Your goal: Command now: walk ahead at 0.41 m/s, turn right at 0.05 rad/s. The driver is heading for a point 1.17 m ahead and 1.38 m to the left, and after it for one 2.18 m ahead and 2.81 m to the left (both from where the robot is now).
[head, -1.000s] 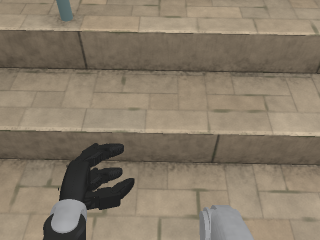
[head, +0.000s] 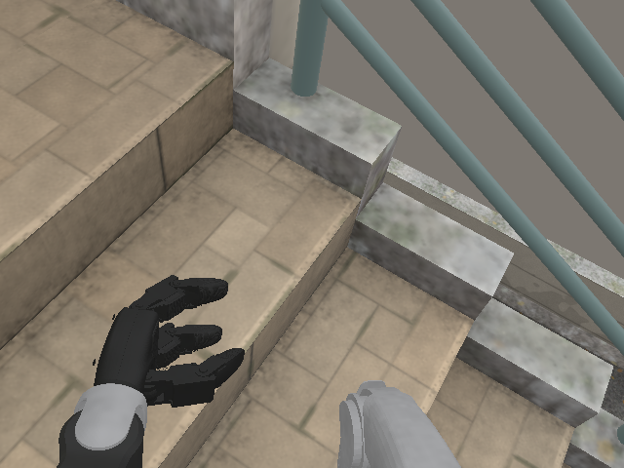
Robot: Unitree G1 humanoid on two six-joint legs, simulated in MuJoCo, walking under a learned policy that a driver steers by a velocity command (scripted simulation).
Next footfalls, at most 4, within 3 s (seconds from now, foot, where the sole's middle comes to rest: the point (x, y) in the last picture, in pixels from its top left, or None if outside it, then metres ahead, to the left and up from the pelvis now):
0.02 right None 0.27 -0.09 -0.58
0.66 left None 0.30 0.35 -0.41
1.22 right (100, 370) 0.47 0.26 -0.41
1.62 left None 0.29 0.37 -0.41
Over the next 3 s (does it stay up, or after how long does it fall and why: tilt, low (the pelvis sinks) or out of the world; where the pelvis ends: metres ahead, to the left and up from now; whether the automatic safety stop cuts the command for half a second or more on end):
stays up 0.80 0.62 0.52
